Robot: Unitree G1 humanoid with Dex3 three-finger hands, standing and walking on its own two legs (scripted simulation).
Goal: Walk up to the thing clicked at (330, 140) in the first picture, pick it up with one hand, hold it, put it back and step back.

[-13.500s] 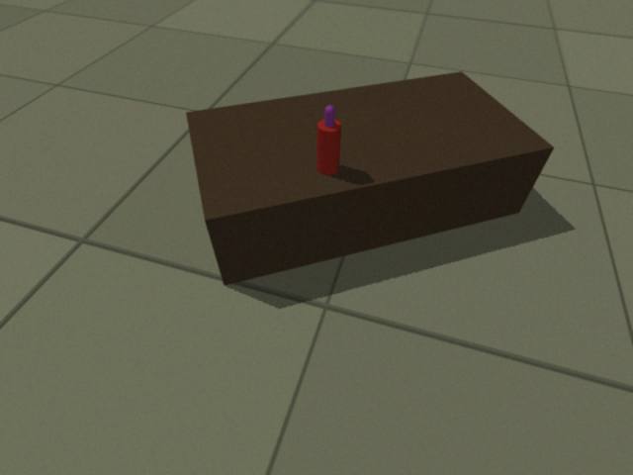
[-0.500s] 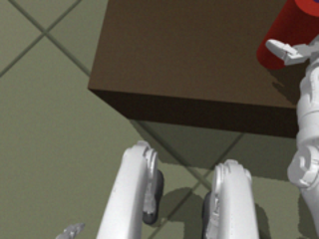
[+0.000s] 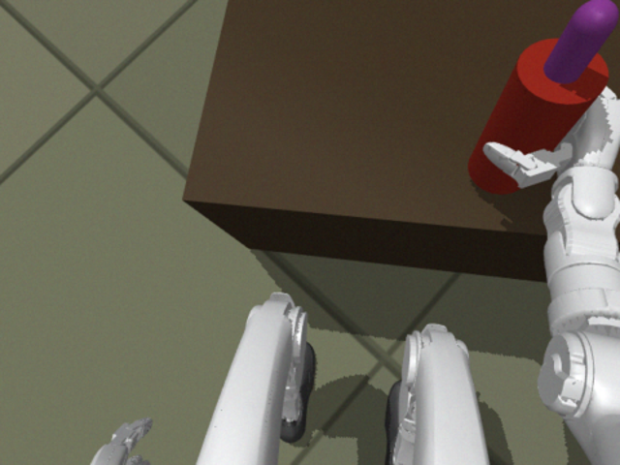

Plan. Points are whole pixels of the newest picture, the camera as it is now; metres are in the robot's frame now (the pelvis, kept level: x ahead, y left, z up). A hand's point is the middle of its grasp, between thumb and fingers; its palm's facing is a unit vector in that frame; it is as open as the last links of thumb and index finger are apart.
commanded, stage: settle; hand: right
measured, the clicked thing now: (536, 109) +0.53 -0.17 +0.00
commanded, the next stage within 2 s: lift in 0.54 s
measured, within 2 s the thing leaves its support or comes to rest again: neither
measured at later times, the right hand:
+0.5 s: hand (550, 79) +0.55 -0.17 +0.02, palm faces +0.14 +0.99 -0.05, open 11.1 cm
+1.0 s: hand (571, 71) +0.52 -0.17 +0.07, palm faces +0.15 +0.99 -0.06, open 11.1 cm
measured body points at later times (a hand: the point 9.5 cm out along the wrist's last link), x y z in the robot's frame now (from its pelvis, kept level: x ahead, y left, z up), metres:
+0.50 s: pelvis +0.01 +0.01 +0.03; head +0.23 -0.01 +0.43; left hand +0.05 +0.29 -0.09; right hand +0.53 -0.22 +0.03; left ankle +0.10 +0.13 -0.47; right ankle +0.05 -0.10 -0.47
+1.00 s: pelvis +0.02 +0.01 +0.07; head +0.22 +0.00 +0.47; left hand +0.08 +0.29 -0.06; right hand +0.51 -0.22 +0.07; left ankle +0.10 +0.13 -0.47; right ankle +0.05 -0.10 -0.47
